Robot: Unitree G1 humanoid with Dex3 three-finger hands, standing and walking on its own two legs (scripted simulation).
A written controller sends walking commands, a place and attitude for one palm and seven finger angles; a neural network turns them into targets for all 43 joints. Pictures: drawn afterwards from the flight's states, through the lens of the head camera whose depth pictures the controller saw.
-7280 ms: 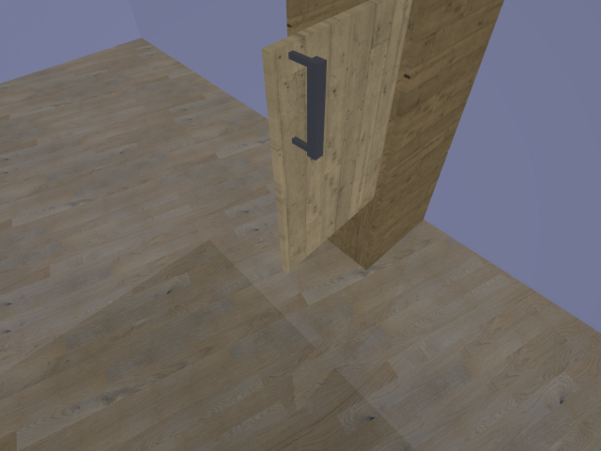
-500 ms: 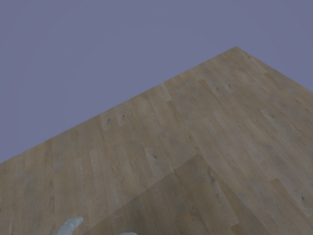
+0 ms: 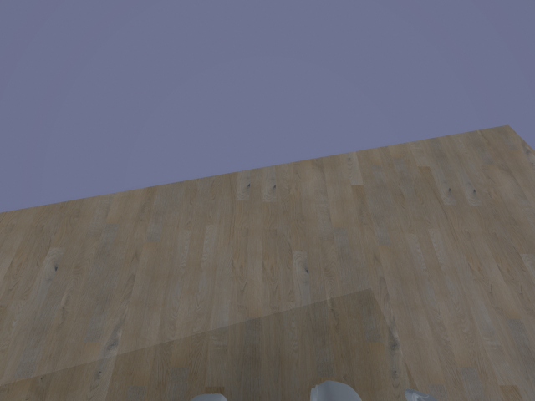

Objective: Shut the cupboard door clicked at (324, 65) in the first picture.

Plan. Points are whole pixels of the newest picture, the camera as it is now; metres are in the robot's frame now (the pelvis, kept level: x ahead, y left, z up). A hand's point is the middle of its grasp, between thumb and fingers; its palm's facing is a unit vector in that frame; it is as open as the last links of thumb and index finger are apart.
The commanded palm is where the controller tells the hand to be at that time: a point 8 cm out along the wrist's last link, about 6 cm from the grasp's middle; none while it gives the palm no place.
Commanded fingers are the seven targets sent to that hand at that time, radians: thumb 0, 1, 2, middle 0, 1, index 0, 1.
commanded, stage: walk to a spot facing it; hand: left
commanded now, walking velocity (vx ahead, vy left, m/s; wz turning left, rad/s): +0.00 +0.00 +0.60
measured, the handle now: out of the picture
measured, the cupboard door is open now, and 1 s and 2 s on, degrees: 93 93 93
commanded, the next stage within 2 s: none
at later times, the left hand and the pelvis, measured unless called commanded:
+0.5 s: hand out of the picture +0.02 +0.16 -0.15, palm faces +0.32 -0.92 -0.24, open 7.3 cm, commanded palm none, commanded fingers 0.00 0.90 0.90 -0.20 -0.30 -0.20 -0.30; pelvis +0.01 -0.04 +0.01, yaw +19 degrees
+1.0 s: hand out of the picture +0.02 +0.22 -0.14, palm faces +0.53 -0.82 -0.23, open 7.4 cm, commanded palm none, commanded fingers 0.00 0.90 0.90 -0.20 -0.30 -0.20 -0.30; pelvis +0.03 -0.01 +0.01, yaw +34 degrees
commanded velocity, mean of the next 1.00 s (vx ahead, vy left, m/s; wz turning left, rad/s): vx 0.10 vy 0.00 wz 0.60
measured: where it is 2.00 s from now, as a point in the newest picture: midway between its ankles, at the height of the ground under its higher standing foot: (188, 371)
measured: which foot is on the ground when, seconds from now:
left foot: down 0.00-0.22, up 0.24-0.58, down 0.60-1.00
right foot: up 0.00-0.20, down 0.22-0.60, up 0.62-1.00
